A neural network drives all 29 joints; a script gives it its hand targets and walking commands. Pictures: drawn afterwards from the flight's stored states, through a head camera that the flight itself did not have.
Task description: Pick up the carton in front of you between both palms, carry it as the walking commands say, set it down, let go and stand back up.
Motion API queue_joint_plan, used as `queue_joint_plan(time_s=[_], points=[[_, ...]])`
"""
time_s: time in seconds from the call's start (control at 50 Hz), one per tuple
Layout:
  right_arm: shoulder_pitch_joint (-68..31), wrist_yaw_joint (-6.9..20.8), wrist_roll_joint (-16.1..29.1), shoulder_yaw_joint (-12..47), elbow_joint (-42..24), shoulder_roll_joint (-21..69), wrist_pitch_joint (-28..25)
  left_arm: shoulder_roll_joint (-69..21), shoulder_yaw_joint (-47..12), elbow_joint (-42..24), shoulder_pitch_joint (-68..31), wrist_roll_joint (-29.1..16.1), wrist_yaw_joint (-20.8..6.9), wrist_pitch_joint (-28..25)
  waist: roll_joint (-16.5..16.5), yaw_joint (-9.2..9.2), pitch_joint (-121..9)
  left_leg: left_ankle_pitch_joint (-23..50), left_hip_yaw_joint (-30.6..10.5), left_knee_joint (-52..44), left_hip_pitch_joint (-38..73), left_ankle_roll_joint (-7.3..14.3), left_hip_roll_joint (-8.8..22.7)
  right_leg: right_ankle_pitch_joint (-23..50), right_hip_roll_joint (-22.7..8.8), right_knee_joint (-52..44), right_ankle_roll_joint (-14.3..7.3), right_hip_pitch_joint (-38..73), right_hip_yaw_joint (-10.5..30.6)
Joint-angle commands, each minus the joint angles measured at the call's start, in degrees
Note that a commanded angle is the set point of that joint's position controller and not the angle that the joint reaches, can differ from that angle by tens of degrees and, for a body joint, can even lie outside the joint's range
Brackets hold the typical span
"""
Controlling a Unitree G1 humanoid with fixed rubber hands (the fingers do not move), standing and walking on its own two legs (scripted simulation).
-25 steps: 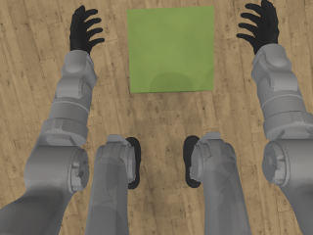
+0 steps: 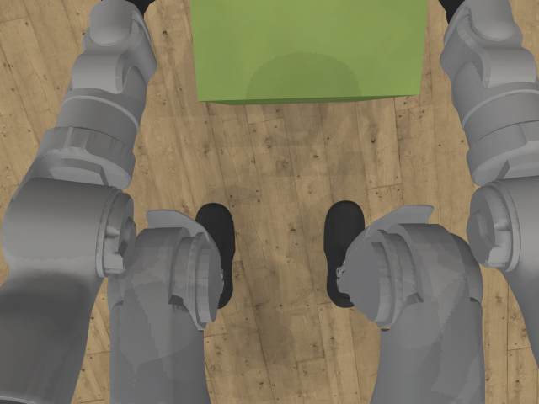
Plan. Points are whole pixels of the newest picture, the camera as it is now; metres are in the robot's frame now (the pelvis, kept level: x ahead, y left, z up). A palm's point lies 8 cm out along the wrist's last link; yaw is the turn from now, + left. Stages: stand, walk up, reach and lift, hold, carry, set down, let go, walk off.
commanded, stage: reach and lift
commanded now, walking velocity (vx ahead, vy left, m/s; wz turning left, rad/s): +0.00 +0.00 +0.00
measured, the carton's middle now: (298, 17) +0.53 -0.03 -0.24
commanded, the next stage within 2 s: none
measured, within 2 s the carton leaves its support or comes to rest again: leaves its support in 0.72 s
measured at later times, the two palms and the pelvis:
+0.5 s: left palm out of the picture +0.54 +0.12 -0.17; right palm out of the picture +0.53 -0.18 -0.17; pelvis +0.00 +0.00 +0.01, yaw +0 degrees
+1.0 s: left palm out of the picture +0.52 +0.12 -0.03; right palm out of the picture +0.50 -0.18 -0.03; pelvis +0.00 +0.01 +0.04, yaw -2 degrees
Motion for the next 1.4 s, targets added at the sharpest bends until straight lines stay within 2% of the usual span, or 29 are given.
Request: queue_joint_plan(time_s=[0.0, 0.06, 0.14, 0.24, 0.32, 0.38, 0.4, 0.42, 0.46, 0.5, 0.54, 0.58, 0.66, 0.72, 0.76, 0.8, 0.82, 0.86, 0.9, 0.98, 1.02, 1.04, 1.1, 1.16, 1.26, 1.38], points=[[-13.14, -0.52, 0.23, -0.48, -7.86, -6.82, -1.44, 3.41, -0.67, -7.67, -11.44, -1.15, 0.16, -1.37, 0.12, -1.76, -84.48, 20.37, 3.82, -7.18, 39.0, -0.02, -0.94, 23.55, 1.33, -9.68, 1.62, 43.47, -1.21], [-10.82, -0.34, -1.26, -1.47, -5.49, -5.15, -1.11, 2.84, 0.6, -4.58, -9.59, -0.03, -0.18, -1.11, -0.93, -1.76, -76.01, 16.55, 3.5, -8.2, 32.43, -0.08, -1.2, 20.52, 1.27, -10.22, 1.66, 39.85, -1.15], [-10.15, 0.21, -2.58, -2.29, -3.68, -3.45, -1.33, 3.09, 3.35, -3.33, -8.82, 2.7, -0.38, -1.72, -1.18, -0.66, -69.8, 14.59, 3.05, -8.99, 29.33, 0.03, -1.17, 17.79, 1.26, -10.87, 1.85, 35.2, -0.79], [-11.75, 0.51, -2.06, -1.16, -3.0, -1.75, -1.56, 2.11, 3.53, -2.79, -10.24, 3.82, -0.18, -2.19, -1.18, 0.24, -68.13, 13.82, 2.73, -9.98, 30.32, 0.22, -1.29, 15.46, 1.26, -11.74, 2.08, 32.43, -0.84], [-15.13, 0.54, -0.98, 1.59, -3.39, 2.48, -1.86, -3.06, 0.29, -3.6, -14.01, 2.4, -0.1, -2.37, -0.59, -0.48, -69.35, 13.96, 2.61, -10.47, 32.66, 0.27, -2.16, 14.64, 1.8, -12.34, 1.88, 32.44, -1.1], [-16.18, -0.25, -2.85, 0.47, -2.67, 2.71, -2.12, -4.48, 1.04, -2.83, -14.93, 3.49, 0.49, -2.5, -0.16, -1.45, -70.21, 13.99, 2.55, -10.41, 34.68, 0.08, -2.72, 13.89, 2.15, -12.73, 2.04, 33.28, -1.32], [-17.01, -0.05, -2.65, 1.62, -2.98, 5.31, -2.17, -6.37, 0.74, -2.97, -15.24, 3.96, 0.51, -2.58, -0.28, -0.68, -70.19, 14.1, 2.7, -10.47, 35.61, 0.31, -2.95, 13.59, 2.43, -12.82, 2.05, 33.32, -1.38], [-19.5, 0.96, -1.83, 4.4, -3.84, 12.14, -2.33, -12.81, -2.26, -4.8, -18.15, 3.19, -0.39, -2.82, -0.32, -0.75, -69.81, 14.12, 2.83, -10.61, 35.03, 0.65, -3.56, 13.72, 2.99, -12.99, 1.6, 33.58, -1.44], [-24.95, 3.49, -1.67, 6.83, -3.4, 24.36, -2.07, -24.89, -4.79, -4.51, -23.73, 3.44, -2.9, -2.61, -0.35, -0.93, -68.62, 13.94, 2.84, -10.55, 33.42, 1.1, -4.26, 14.03, 3.91, -12.76, 1.29, 33.22, -1.36], [-31.17, 7.48, -3.4, 8.67, -4.53, 39.43, -0.66, -39.56, -7.2, -5.03, -30.31, 4.71, -6.93, -1.35, -0.69, -0.99, -66.76, 12.82, 3.26, -9.68, 31.69, 1.25, -5.27, 13.33, 4.94, -12.03, 0.95, 32.76, -1.54], [-32.73, 10.79, -5.48, 7.99, -5.93, 48.04, 1.18, -47.93, -5.64, -5.85, -31.75, 6.93, -10.31, 0.33, -1.05, -1.13, -64.89, 11.36, 3.96, -8.64, 30.05, 1.22, -6.13, 12.01, 5.64, -11.3, 0.98, 32.03, -2.2], [-32.54, 12.86, -6.24, 7.49, -7.83, 53.36, 2.72, -52.89, -4.98, -7.9, -32.38, 7.68, -12.59, 1.71, -1.11, -1.11, -65.9, 11.47, 4.69, -8.07, 29.5, 1.34, -6.45, 12.83, 5.96, -10.8, 0.95, 32.42, -2.74], [-34.36, 14.47, -3.62, 10.46, -15.93, 61.99, 4.6, -60.33, -7.29, -15.81, -35.05, 5.27, -14.36, 3.43, -0.86, -0.95, -79.68, 17.34, 6.0, -6.89, 34.77, 1.81, -6.7, 19.44, 6.39, -9.43, 0.81, 37.83, -3.76], [-36.58, 14.03, -0.92, 14.72, -26.39, 65.87, 5.92, -67.14, -11.12, -22.27, -34.31, 1.79, -14.06, 4.99, -0.17, -1.37, -97.78, 24.01, 6.86, -6.6, 43.35, 1.45, -7.26, 25.83, 6.84, -9.05, 0.98, 46.57, -4.93], [-35.06, 13.81, -1.17, 15.82, -30.84, 68.81, 7.42, -70.94, -12.27, -26.0, -33.92, 1.87, -14.13, 6.73, -1.42, -1.96, -105.46, 25.28, 7.26, -7.34, 43.63, 1.09, -7.88, 29.21, 7.24, -9.83, 1.18, 52.72, -5.47], [-32.07, 13.96, -3.1, 15.37, -33.1, 71.96, 9.52, -72.97, -12.01, -29.19, -33.02, 3.67, -14.68, 8.46, -2.32, -2.57, -107.44, 24.15, 7.42, -8.85, 41.36, 1.06, -8.47, 29.94, 7.89, -11.19, 1.38, 54.39, -5.69], [-29.9, 14.2, -4.57, 14.7, -33.48, 73.27, 10.69, -74.02, -11.93, -29.93, -31.94, 4.79, -15.12, 9.4, -2.44, -3.03, -106.65, 22.76, 7.33, -9.82, 40.35, 1.11, -8.7, 28.83, 8.23, -12.16, 1.43, 53.59, -5.82], [-25.59, 14.93, -7.29, 13.06, -32.42, 75.73, 13.01, -75.2, -11.04, -29.92, -29.01, 7.17, -16.0, 11.3, -2.02, -2.84, -102.06, 18.79, 7.4, -12.3, 37.34, 1.17, -8.84, 24.77, 8.56, -14.53, 1.41, 50.14, -5.67], [-21.54, 15.77, -10.03, 10.6, -29.22, 77.86, 15.01, -75.71, -8.84, -27.58, -25.78, 10.14, -16.58, 12.85, -1.69, -2.02, -94.24, 13.39, 7.28, -15.29, 33.85, 1.4, -8.83, 18.78, 8.64, -17.36, 1.31, 45.17, -5.35], [-17.95, 17.71, -16.83, 3.42, -21.01, 79.37, 17.59, -75.63, 0.01, -19.52, -19.79, 18.47, -17.43, 15.35, -1.7, 0.69, -79.65, 4.85, 6.65, -21.6, 30.47, 2.2, -8.86, 6.99, 8.63, -23.51, 0.93, 35.43, -5.08], [-17.81, 18.27, -19.06, 0.84, -19.45, 79.0, 18.11, -75.49, 2.8, -18.17, -19.2, 21.16, -17.56, 15.92, -2.02, 0.91, -78.16, 3.4, 6.36, -23.88, 30.57, 2.51, -8.95, 4.96, 8.73, -25.84, 0.82, 35.16, -4.8], [-17.65, 18.38, -19.9, -0.17, -19.03, 78.83, 18.24, -75.77, 3.3, -17.95, -19.44, 21.76, -17.6, 16.12, -1.99, 0.43, -78.54, 2.9, 6.23, -24.88, 30.8, 2.53, -9.04, 4.49, 8.77, -26.86, 0.76, 36.1, -4.71], [-16.69, 18.43, -22.14, -2.74, -18.7, 78.27, 18.49, -77.63, 2.83, -18.41, -20.14, 22.05, -17.8, 16.67, -0.31, -1.73, -81.1, 2.34, 5.61, -28.13, 32.99, 2.07, -9.36, 5.02, 8.85, -29.19, 0.4, 39.86, -4.88], [-15.96, 18.8, -23.01, -3.14, -19.06, 78.72, 18.98, -79.64, 2.12, -18.53, -19.26, 22.12, -18.0, 17.44, 1.42, -2.64, -83.77, 2.21, 5.19, -31.28, 37.48, 1.65, -9.51, 4.54, 8.92, -31.81, 0.11, 41.67, -5.26], [-13.46, 20.01, -20.93, 1.53, -23.13, 81.93, 20.06, -82.37, -0.78, -21.36, -14.63, 21.59, -18.05, 18.54, 1.0, -1.22, -90.23, 7.41, 4.97, -35.21, 45.67, 1.33, -9.42, 9.8, 9.25, -34.89, 0.79, 47.98, -5.39], [-8.09, 20.02, -18.09, 7.84, -27.84, 85.14, 20.75, -85.15, -6.95, -25.79, -9.12, 19.11, -18.52, 19.13, -0.18, -0.97, -92.95, 12.39, 4.28, -39.22, 52.34, 0.98, -9.38, 15.07, 9.55, -38.94, 1.5, 55.96, -4.66]])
